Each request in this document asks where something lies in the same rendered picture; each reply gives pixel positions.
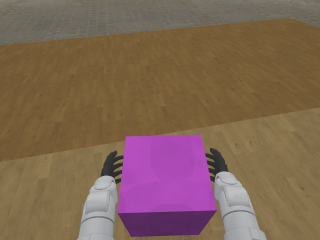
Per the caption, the robot right forearm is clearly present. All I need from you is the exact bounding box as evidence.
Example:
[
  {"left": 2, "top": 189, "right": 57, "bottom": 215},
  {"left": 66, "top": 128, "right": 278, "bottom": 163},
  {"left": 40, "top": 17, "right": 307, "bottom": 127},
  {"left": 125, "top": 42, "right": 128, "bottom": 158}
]
[{"left": 214, "top": 171, "right": 267, "bottom": 240}]

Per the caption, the right robot hand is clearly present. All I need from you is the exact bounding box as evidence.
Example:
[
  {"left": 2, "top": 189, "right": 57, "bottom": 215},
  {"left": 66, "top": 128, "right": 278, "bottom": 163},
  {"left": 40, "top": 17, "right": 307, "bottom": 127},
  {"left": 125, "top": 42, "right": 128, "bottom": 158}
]
[{"left": 205, "top": 148, "right": 229, "bottom": 182}]

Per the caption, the left robot hand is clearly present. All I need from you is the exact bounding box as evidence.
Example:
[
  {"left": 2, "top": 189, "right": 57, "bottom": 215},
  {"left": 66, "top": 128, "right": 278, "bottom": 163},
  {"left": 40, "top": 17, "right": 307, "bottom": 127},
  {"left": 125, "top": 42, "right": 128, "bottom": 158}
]
[{"left": 100, "top": 150, "right": 124, "bottom": 184}]

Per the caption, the robot left forearm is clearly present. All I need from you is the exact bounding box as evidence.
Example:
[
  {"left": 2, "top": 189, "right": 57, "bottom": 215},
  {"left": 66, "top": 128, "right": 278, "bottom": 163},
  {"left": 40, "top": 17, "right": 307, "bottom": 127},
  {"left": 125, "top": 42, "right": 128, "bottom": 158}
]
[{"left": 77, "top": 175, "right": 118, "bottom": 240}]

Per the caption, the carton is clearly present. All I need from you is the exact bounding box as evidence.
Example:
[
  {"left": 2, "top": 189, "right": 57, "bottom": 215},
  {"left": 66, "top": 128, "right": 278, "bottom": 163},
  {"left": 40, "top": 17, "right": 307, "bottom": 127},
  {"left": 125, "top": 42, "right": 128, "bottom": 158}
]
[{"left": 117, "top": 134, "right": 217, "bottom": 237}]

